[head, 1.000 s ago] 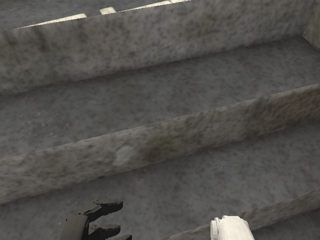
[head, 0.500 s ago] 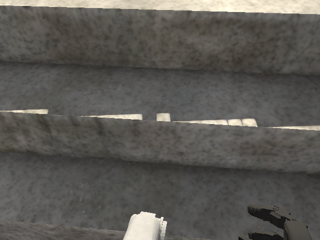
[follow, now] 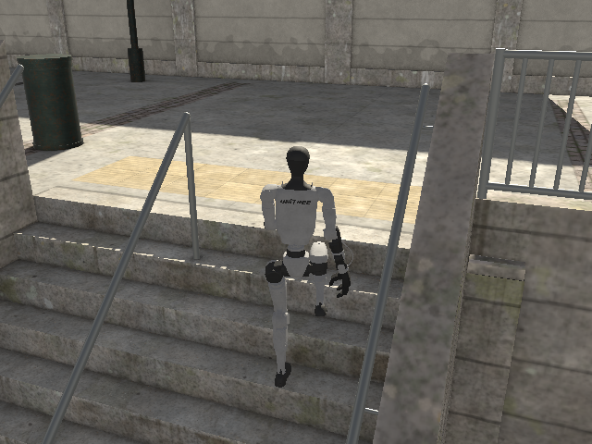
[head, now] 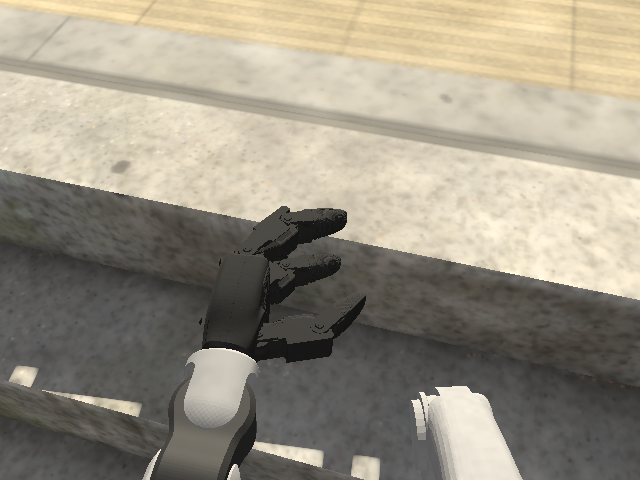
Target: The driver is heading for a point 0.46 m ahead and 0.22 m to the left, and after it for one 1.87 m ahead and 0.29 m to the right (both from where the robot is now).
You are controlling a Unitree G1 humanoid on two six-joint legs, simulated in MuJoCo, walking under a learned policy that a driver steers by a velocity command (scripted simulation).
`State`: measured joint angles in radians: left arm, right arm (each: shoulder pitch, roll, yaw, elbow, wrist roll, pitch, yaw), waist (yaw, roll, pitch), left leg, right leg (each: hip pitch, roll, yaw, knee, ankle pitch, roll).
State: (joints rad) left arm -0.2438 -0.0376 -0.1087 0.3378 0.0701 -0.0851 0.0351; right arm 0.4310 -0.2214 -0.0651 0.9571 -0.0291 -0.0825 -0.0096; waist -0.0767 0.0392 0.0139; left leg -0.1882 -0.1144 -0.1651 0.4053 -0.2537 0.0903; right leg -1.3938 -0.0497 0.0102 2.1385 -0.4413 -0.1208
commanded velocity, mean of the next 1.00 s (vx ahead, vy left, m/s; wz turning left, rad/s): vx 0.40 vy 0.00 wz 0.35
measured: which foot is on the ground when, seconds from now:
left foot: down 0.00-0.08, up 0.10-0.64, down 0.66-1.00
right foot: up 0.00-0.08, down 0.10-0.68, up 0.70-1.00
